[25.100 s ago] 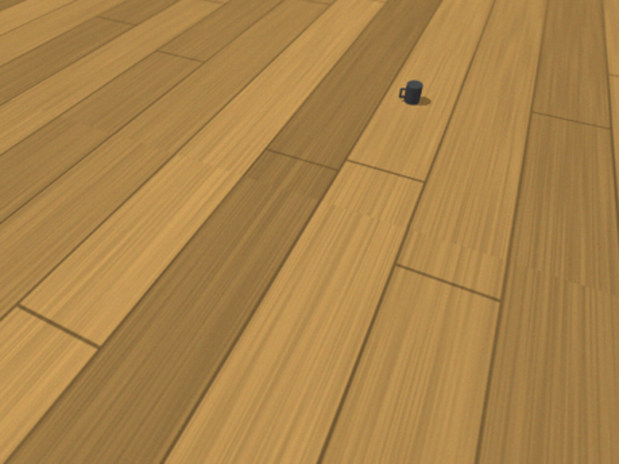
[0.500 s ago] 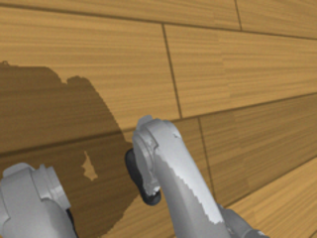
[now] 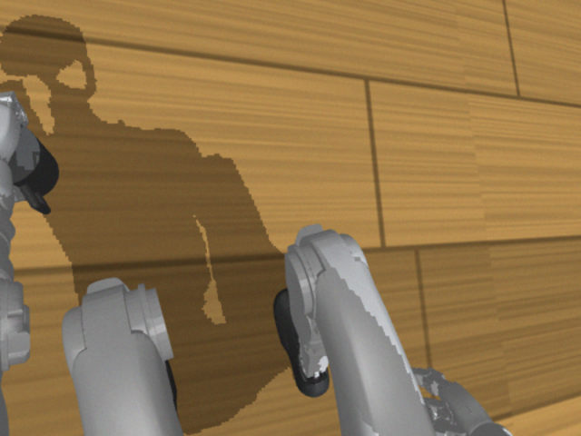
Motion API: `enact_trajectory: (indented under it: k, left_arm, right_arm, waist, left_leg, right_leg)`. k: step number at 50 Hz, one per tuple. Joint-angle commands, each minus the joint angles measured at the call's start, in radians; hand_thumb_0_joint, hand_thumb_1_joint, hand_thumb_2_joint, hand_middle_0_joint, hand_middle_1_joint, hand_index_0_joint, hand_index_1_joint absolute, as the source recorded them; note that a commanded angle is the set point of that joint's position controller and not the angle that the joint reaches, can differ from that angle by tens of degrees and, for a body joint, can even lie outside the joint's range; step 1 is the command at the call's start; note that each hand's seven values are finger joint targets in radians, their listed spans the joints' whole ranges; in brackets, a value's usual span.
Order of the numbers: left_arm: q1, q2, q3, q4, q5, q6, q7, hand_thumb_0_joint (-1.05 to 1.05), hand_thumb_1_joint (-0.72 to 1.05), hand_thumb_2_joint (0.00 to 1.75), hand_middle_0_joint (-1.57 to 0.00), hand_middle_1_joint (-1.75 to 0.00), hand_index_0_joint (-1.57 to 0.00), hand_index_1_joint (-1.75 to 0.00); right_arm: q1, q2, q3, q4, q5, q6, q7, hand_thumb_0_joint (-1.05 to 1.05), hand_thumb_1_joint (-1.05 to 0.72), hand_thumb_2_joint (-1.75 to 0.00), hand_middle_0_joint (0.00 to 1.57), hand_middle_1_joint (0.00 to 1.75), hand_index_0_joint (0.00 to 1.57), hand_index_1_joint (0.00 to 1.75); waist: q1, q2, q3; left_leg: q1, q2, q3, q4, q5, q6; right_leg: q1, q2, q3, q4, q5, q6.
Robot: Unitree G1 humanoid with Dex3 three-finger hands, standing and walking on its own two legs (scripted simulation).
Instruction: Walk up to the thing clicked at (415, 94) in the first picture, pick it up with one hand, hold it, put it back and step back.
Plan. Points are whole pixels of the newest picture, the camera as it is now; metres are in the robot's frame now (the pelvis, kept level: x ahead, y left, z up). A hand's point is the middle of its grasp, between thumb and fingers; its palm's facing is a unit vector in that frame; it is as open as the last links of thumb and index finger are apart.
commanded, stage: settle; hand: left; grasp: from above
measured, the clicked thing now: (19, 173) +0.48 +0.27 -0.24
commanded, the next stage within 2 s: lift in 0.26 s
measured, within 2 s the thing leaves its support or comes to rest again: neither
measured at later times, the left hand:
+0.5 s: hand out of the picture +0.47 +0.28 -0.13, palm faces -0.47 -0.08 -0.88, open 11.3 cm
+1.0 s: hand out of the picture +0.41 +0.29 -0.02, palm faces -0.47 -0.13 -0.87, open 11.2 cm
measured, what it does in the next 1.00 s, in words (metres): rises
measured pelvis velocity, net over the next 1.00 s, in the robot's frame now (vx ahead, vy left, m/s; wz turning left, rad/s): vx -0.01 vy -0.01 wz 0.10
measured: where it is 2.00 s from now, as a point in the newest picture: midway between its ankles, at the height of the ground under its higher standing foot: (238, 392)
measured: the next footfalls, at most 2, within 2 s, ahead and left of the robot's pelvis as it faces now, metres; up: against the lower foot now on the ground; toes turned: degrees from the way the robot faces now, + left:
none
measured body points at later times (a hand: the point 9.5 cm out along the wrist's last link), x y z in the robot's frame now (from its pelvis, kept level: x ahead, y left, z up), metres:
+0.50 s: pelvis -0.01 -0.01 +0.02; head +0.23 +0.06 +0.39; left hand +0.49 +0.28 -0.08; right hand +0.04 -0.28 -0.08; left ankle +0.06 +0.12 -0.30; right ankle +0.11 -0.14 -0.30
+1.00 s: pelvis -0.01 -0.01 +0.11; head +0.20 +0.05 +0.51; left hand +0.43 +0.29 +0.03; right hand +0.10 -0.28 +0.00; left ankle +0.06 +0.12 -0.30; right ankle +0.11 -0.14 -0.30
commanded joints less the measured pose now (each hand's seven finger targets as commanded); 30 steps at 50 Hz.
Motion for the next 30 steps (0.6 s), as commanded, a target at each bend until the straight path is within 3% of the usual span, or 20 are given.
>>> enact_trajectory:
  k: [1, 3, 4, 6, 9, 11, 14, 17, 18, 19, 20, 21, 24, 27, 30]
  left_arm:
    - [-0.467, 0.212, -0.011, -0.221, -0.022, -0.002, 0.002, 0.00, 0.68, 1.12, -0.98, -1.09, -1.00, -1.06]
    - [-0.451, 0.236, 0.004, -0.216, -0.022, -0.003, -0.020, 0.00, 0.71, 1.14, -1.00, -1.08, -1.03, -1.06]
    - [-0.438, 0.192, -0.017, -0.196, -0.030, -0.006, -0.035, 0.00, 0.73, 1.12, -1.02, -1.07, -1.04, -1.05]
    - [-0.462, 0.227, -0.003, -0.195, -0.031, -0.019, -0.054, 0.00, 0.73, 1.14, -1.02, -1.08, -1.04, -1.07]
    - [-0.446, 0.244, 0.002, -0.189, -0.032, -0.038, -0.076, 0.00, 0.73, 1.13, -1.03, -1.07, -1.05, -1.05]
    - [-0.468, 0.256, 0.008, -0.214, -0.022, -0.051, -0.082, 0.00, 0.75, 1.16, -1.05, -1.05, -1.06, -1.04]
    - [-0.482, 0.298, 0.030, -0.239, -0.026, -0.067, -0.077, 0.00, 0.72, 1.13, -1.02, -1.05, -1.04, -1.03]
    - [-0.500, 0.295, 0.024, -0.223, -0.021, -0.072, -0.074, 0.00, 0.70, 1.15, -1.01, -1.06, -1.02, -1.04]
    - [-0.502, 0.309, 0.030, -0.236, -0.020, -0.075, -0.071, 0.00, 0.68, 1.07, -1.00, -1.09, -1.04, -1.05]
    - [-0.501, 0.317, 0.039, -0.245, -0.021, -0.074, -0.069, 0.00, 0.61, 1.07, -0.92, -1.01, -0.96, -0.97]
    - [-0.472, 0.308, 0.039, -0.248, -0.023, -0.071, -0.071, 0.00, 0.62, 1.04, -0.96, -1.06, -0.99, -1.03]
    - [-0.453, 0.289, 0.031, -0.238, -0.027, -0.064, -0.078, 0.00, 0.66, 0.99, -0.93, -1.07, -0.98, -1.02]
    - [-0.468, 0.299, 0.038, -0.335, -0.059, -0.048, -0.094, 0.00, 0.67, 1.02, -0.93, -1.09, -0.98, -1.04]
    - [-0.433, 0.276, 0.038, -0.353, -0.092, -0.024, -0.117, 0.00, 0.69, 1.05, -0.95, -1.09, -0.99, -1.04]
    - [-0.394, 0.269, 0.035, -0.382, -0.093, -0.017, -0.144, 0.00, 0.68, 1.04, -0.94, -1.06, -0.98, -1.02]
  right_arm:
    - [0.235, -0.263, -0.105, 0.015, 0.014, 0.028, -0.028, 0.00, -0.91, -0.90, 0.20, 0.30, 0.20, 0.30]
    - [0.244, -0.271, -0.109, 0.012, 0.018, 0.038, -0.040, 0.00, -0.91, -0.90, 0.20, 0.30, 0.20, 0.30]
    - [0.243, -0.262, -0.106, 0.009, 0.016, 0.040, -0.043, 0.00, -0.91, -0.90, 0.20, 0.30, 0.20, 0.30]
    - [0.239, -0.265, -0.103, -0.002, 0.016, 0.050, -0.055, 0.00, -0.91, -0.90, 0.20, 0.30, 0.20, 0.30]
    - [0.222, -0.248, -0.097, -0.018, 0.017, 0.061, -0.070, 0.00, -0.91, -0.90, 0.20, 0.30, 0.20, 0.30]
    - [0.229, -0.250, -0.096, -0.028, 0.019, 0.068, -0.079, 0.00, -0.91, -0.90, 0.20, 0.30, 0.20, 0.30]
    - [0.218, -0.246, -0.097, -0.030, 0.023, 0.079, -0.091, 0.00, -0.91, -0.90, 0.20, 0.30, 0.20, 0.30]
    - [0.226, -0.242, -0.096, -0.032, 0.020, 0.086, -0.099, 0.00, -0.91, -0.90, 0.20, 0.30, 0.20, 0.30]
    - [0.220, -0.238, -0.096, -0.029, 0.021, 0.088, -0.102, 0.00, -0.94, -0.91, 0.20, 0.30, 0.20, 0.30]
    - [0.221, -0.240, -0.098, -0.029, 0.023, 0.090, -0.105, 0.00, -0.89, -0.89, 0.20, 0.30, 0.20, 0.30]
    - [0.221, -0.238, -0.101, -0.032, 0.026, 0.092, -0.106, 0.00, -0.93, -0.91, 0.20, 0.30, 0.20, 0.30]
    - [0.226, -0.244, -0.108, -0.034, 0.028, 0.093, -0.107, 0.00, -0.92, -0.91, 0.20, 0.30, 0.20, 0.30]
    - [0.230, -0.241, -0.121, -0.039, 0.043, 0.101, -0.113, 0.00, -0.92, -0.91, 0.20, 0.30, 0.20, 0.30]
    - [0.241, -0.232, -0.132, -0.030, 0.057, 0.111, -0.120, 0.00, -0.92, -0.91, 0.20, 0.30, 0.20, 0.30]
    - [0.250, -0.232, -0.140, -0.032, 0.066, 0.120, -0.128, 0.00, -0.92, -0.91, 0.20, 0.30, 0.20, 0.30]
  waist:
    - [-0.033, 0.469, -0.784]
    - [-0.021, 0.428, -0.765]
    - [-0.028, 0.413, -0.748]
    - [-0.034, 0.376, -0.754]
    - [-0.011, 0.381, -0.755]
    - [-0.010, 0.373, -0.777]
    - [0.015, 0.387, -0.799]
    - [-0.004, 0.365, -0.785]
    - [0.010, 0.381, -0.795]
    - [0.015, 0.396, -0.812]
    - [0.028, 0.410, -0.818]
    - [0.024, 0.407, -0.798]
    - [0.044, 0.435, -0.906]
    - [0.050, 0.417, -0.885]
    - [0.058, 0.395, -0.880]
  left_leg:
    - [0.635, 0.008, 0.112, -0.294, 0.301, 0.019]
    - [0.631, 0.004, 0.116, -0.297, 0.322, 0.020]
    - [0.621, 0.004, 0.122, -0.294, 0.329, 0.020]
    - [0.598, 0.001, 0.125, -0.291, 0.328, 0.025]
    - [0.579, 0.000, 0.138, -0.307, 0.299, 0.024]
    - [0.592, -0.003, 0.135, -0.313, 0.300, 0.023]
    - [0.578, -0.005, 0.149, -0.322, 0.281, 0.025]
    - [0.576, -0.003, 0.149, -0.320, 0.255, 0.029]
    - [0.573, -0.001, 0.151, -0.327, 0.249, 0.027]
    - [0.584, -0.005, 0.152, -0.333, 0.250, 0.026]
    - [0.609, -0.005, 0.152, -0.351, 0.250, 0.022]
    - [0.623, -0.005, 0.151, -0.357, 0.245, 0.020]
    - [0.681, -0.002, 0.154, -0.378, 0.272, 0.023]
    - [0.680, -0.005, 0.160, -0.402, 0.271, 0.028]
    - [0.706, -0.006, 0.160, -0.416, 0.275, 0.029]
  right_leg:
    - [0.381, 0.029, -0.121, -0.206, 0.299, -0.093]
    - [0.396, 0.021, -0.118, -0.223, 0.309, -0.093]
    - [0.404, 0.019, -0.116, -0.227, 0.314, -0.092]
    - [0.434, 0.020, -0.111, -0.238, 0.317, -0.090]
    - [0.459, 0.018, -0.100, -0.245, 0.285, -0.089]
    - [0.459, 0.017, -0.103, -0.249, 0.278, -0.092]
    - [0.474, 0.015, -0.087, -0.254, 0.263, -0.089]
    - [0.475, 0.019, -0.083, -0.270, 0.239, -0.091]
    - [0.476, 0.018, -0.080, -0.266, 0.232, -0.090]
    - [0.471, 0.017, -0.081, -0.264, 0.227, -0.094]
    - [0.463, 0.015, -0.085, -0.263, 0.224, -0.095]
    - [0.443, 0.013, -0.092, -0.271, 0.214, -0.099]
    - [0.484, 0.011, -0.080, -0.275, 0.249, -0.095]
    - [0.485, 0.004, -0.073, -0.298, 0.253, -0.090]
    - [0.487, 0.003, -0.069, -0.321, 0.245, -0.094]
